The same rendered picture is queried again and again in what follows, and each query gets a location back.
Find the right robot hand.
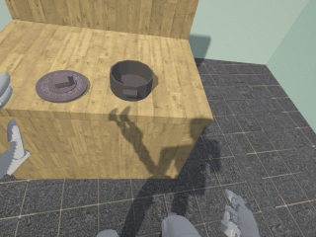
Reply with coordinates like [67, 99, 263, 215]
[220, 190, 260, 237]

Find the left robot hand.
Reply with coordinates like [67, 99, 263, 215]
[0, 72, 30, 180]

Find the knob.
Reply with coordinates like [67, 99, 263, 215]
[52, 73, 70, 88]

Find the robot right thigh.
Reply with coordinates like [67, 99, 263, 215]
[161, 215, 201, 237]

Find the pot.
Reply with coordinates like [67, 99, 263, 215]
[110, 59, 153, 102]

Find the lid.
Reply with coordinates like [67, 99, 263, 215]
[36, 70, 88, 103]

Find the table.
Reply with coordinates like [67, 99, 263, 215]
[0, 0, 213, 180]

